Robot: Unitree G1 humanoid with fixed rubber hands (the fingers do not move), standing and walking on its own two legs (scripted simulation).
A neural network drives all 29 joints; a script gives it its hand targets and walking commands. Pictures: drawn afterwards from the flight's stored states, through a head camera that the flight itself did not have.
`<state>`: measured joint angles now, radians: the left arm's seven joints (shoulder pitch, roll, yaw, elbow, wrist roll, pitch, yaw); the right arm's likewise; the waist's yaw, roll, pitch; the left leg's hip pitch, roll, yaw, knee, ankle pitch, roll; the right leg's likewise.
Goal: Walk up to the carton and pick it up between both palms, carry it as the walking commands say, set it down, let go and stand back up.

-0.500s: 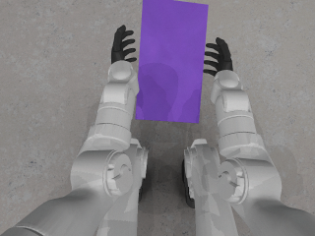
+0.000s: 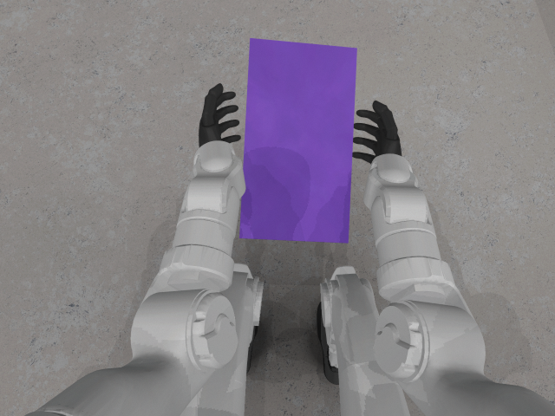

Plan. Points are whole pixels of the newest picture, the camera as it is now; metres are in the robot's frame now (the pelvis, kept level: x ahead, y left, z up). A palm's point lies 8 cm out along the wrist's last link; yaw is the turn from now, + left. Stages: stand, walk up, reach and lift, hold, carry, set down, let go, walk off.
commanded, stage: reach and lift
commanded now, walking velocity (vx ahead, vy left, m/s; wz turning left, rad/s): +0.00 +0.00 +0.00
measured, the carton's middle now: (293, 151) +0.50 +0.00 -0.15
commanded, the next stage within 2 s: none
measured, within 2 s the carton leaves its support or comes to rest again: neither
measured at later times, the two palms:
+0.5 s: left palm (195, 132) +0.45 +0.12 +0.02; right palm (400, 147) +0.44 -0.12 +0.01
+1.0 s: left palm (171, 118) +0.43 +0.12 +0.09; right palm (423, 134) +0.43 -0.12 +0.08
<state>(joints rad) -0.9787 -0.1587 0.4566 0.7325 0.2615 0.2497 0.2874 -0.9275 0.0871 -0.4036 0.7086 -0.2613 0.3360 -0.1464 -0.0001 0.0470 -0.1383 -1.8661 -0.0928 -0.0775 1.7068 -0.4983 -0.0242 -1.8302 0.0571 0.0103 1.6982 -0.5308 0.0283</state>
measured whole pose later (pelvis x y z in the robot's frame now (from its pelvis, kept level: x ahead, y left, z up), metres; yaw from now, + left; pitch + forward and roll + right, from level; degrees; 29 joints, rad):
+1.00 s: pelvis +0.03 +0.00 +0.13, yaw +1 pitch +27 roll -2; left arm -0.70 -0.24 0.45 0.65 0.32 0.22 0.20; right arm -0.65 0.20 -0.43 0.62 -0.30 0.28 -0.14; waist 0.00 0.03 -0.13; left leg -1.29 -0.07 -0.08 1.26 -0.43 0.00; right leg -1.26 0.05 0.04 1.24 -0.45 0.02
